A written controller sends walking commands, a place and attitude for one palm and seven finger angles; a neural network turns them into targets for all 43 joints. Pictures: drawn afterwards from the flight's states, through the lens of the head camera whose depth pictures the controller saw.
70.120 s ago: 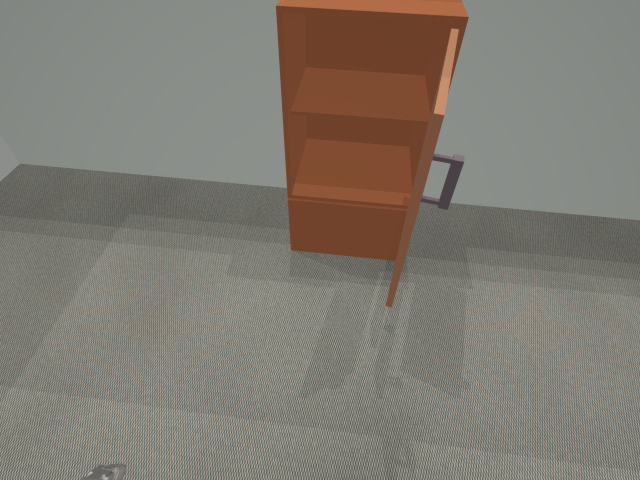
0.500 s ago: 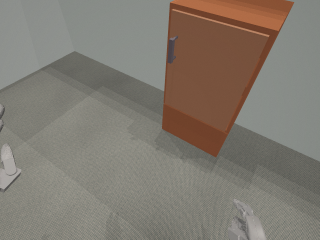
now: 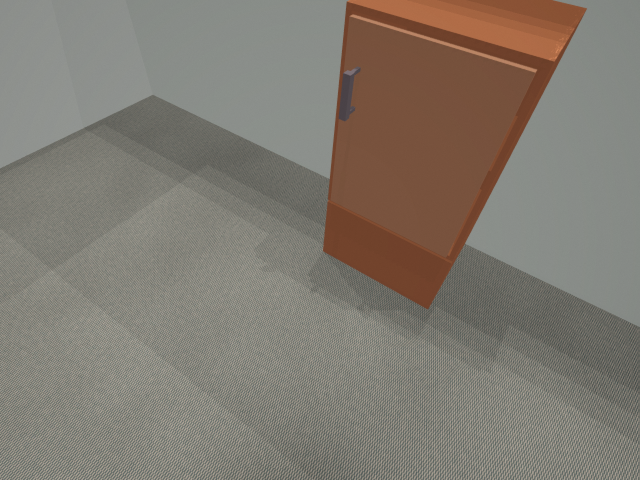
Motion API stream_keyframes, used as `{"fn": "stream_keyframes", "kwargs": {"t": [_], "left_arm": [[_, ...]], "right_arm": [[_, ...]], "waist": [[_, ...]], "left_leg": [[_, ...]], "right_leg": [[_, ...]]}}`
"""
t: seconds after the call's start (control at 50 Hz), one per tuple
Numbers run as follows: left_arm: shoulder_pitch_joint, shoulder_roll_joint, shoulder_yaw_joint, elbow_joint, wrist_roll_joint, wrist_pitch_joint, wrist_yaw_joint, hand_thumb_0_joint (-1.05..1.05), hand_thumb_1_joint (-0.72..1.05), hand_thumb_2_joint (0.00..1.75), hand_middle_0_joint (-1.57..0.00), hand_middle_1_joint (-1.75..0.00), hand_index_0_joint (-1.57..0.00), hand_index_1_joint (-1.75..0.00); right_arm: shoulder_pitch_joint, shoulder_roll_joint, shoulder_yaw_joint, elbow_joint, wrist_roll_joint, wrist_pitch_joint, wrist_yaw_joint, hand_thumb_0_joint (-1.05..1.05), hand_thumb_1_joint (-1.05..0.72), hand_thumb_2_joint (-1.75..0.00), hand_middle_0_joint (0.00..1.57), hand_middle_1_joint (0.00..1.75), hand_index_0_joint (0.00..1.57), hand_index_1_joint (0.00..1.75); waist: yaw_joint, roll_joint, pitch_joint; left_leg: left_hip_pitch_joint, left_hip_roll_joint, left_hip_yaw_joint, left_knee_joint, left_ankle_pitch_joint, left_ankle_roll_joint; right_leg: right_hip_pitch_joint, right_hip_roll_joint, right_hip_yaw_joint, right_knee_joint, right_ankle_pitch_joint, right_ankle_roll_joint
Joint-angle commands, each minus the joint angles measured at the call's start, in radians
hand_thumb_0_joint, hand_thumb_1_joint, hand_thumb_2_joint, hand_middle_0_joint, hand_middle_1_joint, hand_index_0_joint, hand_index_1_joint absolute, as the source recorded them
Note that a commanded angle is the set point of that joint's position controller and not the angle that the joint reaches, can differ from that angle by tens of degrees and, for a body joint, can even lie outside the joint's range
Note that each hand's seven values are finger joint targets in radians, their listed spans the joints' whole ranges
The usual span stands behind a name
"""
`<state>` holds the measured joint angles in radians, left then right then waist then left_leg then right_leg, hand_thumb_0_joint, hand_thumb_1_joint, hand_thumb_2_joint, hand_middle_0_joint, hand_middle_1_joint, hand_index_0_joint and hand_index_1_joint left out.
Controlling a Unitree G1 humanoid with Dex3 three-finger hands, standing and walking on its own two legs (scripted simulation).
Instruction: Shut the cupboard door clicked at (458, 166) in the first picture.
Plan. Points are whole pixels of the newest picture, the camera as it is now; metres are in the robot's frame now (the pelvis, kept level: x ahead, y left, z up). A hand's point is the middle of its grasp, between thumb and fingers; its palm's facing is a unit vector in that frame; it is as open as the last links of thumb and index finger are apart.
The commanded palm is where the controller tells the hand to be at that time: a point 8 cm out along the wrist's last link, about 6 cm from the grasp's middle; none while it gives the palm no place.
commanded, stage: let the arm hang, fingers relaxed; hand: left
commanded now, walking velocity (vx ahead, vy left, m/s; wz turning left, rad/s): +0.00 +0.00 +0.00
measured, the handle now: (350, 93) +1.01 -0.04 -0.03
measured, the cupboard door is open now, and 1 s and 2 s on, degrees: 0 0 0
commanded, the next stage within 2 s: look to check the result in 0.74 s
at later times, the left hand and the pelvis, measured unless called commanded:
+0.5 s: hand out of the picture -0.01 +0.17 -0.17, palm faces +0.01 -0.98 -0.18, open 7.4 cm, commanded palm none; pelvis +0.00 +0.01 +0.00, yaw -1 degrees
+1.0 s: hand out of the picture +0.01 +0.19 -0.17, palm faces -0.01 -0.97 -0.23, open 7.4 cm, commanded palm none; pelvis +0.01 +0.00 +0.01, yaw -1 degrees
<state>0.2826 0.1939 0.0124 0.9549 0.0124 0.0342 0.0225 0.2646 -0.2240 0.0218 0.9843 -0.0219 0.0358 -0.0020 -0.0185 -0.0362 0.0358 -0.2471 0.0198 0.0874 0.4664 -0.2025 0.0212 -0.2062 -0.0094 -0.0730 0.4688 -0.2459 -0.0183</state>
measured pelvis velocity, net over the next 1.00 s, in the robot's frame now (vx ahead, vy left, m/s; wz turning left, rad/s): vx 0.01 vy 0.00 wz -0.02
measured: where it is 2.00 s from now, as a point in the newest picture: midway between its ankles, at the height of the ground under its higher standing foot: outside the picture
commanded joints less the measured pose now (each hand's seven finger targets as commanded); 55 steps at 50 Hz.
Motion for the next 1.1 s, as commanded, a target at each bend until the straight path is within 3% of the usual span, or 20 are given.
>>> {"fn": "stream_keyframes", "kwargs": {"t": [0.0,0.08,0.2,0.36,0.44,0.6,0.86,1.08], "left_arm": [[0.031,0.127,0.022,0.033,0.000,-0.041,-0.002,0.00,0.90,0.90,-0.20,-0.30,-0.20,-0.30],[0.042,0.112,0.016,0.109,-0.002,-0.044,0.000,0.00,0.90,0.90,-0.20,-0.30,-0.20,-0.30],[0.080,0.080,0.014,0.163,-0.001,-0.042,0.007,0.00,0.90,0.90,-0.20,-0.30,-0.20,-0.30],[0.110,0.055,0.016,0.176,0.004,-0.038,0.013,0.00,0.90,0.90,-0.20,-0.30,-0.20,-0.30],[0.099,0.045,0.018,0.172,0.004,-0.043,0.014,0.00,0.90,0.90,-0.20,-0.30,-0.20,-0.30],[0.085,0.048,0.018,0.168,0.004,-0.046,0.013,0.00,0.90,0.90,-0.20,-0.30,-0.20,-0.30],[0.039,0.106,0.024,0.160,0.004,-0.055,0.008,0.00,0.90,0.90,-0.20,-0.30,-0.20,-0.30],[-0.025,0.168,0.029,0.156,0.002,-0.061,0.002,0.00,0.90,0.90,-0.20,-0.30,-0.20,-0.30]], "right_arm": [[0.014,-0.080,-0.037,0.002,0.001,-0.030,-0.017,0.00,-0.90,-0.90,0.20,0.30,0.20,0.30],[0.066,-0.072,-0.042,0.057,0.007,-0.030,-0.026,0.00,-0.90,-0.90,0.20,0.30,0.20,0.30],[0.117,-0.045,-0.044,0.102,0.008,-0.031,-0.033,0.00,-0.90,-0.90,0.20,0.30,0.20,0.30],[0.131,-0.020,-0.048,0.117,0.007,-0.028,-0.032,0.00,-0.90,-0.90,0.20,0.30,0.20,0.30],[0.127,-0.007,-0.047,0.119,0.006,-0.037,-0.034,0.00,-0.90,-0.90,0.20,0.30,0.20,0.30],[0.105,-0.007,-0.047,0.116,0.007,-0.039,-0.034,0.00,-0.90,-0.90,0.20,0.30,0.20,0.30],[0.059,-0.071,-0.054,0.108,0.010,-0.044,-0.032,0.00,-0.90,-0.90,0.20,0.30,0.20,0.30],[-0.011,-0.131,-0.057,0.105,0.009,-0.049,-0.030,0.00,-0.90,-0.90,0.20,0.30,0.20,0.30]], "waist": [[0.013,0.154,-0.030],[0.006,0.068,0.020],[0.008,0.019,0.046],[0.010,0.024,0.079],[0.009,0.042,0.061],[0.011,0.060,0.083],[0.009,0.027,0.042],[0.010,0.045,0.010]], "left_leg": [[0.008,0.077,-0.112,-0.144,-0.091,0.000],[0.026,0.088,-0.115,-0.158,-0.085,0.006],[0.030,0.092,-0.111,-0.171,-0.087,0.014],[0.019,0.088,-0.106,-0.176,-0.121,0.017],[0.027,0.093,-0.108,-0.183,-0.080,0.016],[0.029,0.090,-0.101,-0.183,-0.061,0.009],[0.083,0.098,-0.100,-0.170,0.015,0.012],[0.116,0.107,-0.104,-0.172,0.083,0.008]], "right_leg": [[0.025,-0.092,0.139,-0.161,-0.007,-0.033],[-0.009,-0.090,0.132,-0.184,-0.028,-0.033],[-0.024,-0.083,0.123,-0.179,-0.042,-0.028],[-0.068,-0.074,0.124,-0.170,-0.074,-0.022],[-0.047,-0.076,0.121,-0.150,-0.003,-0.021],[-0.045,-0.081,0.123,-0.160,0.016,-0.020],[-0.012,-0.089,0.131,-0.179,0.051,-0.025],[0.029,-0.103,0.132,-0.190,0.112,-0.029]]}}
